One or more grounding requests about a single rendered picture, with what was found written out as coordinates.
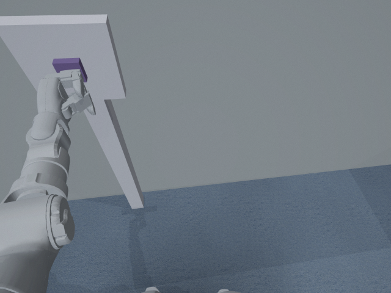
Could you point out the button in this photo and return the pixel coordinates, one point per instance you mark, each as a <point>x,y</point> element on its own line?
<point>69,64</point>

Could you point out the robot left upper arm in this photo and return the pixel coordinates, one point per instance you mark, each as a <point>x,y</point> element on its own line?
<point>32,231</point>

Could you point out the robot left hand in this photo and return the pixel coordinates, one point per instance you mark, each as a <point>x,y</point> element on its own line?
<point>52,97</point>

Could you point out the left robot shin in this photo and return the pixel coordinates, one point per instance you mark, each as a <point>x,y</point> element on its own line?
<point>152,289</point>

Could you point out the robot left forearm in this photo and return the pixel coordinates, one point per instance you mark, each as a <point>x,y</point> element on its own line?
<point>46,167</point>

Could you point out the panel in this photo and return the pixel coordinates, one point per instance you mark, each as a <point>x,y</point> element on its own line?
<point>35,41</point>

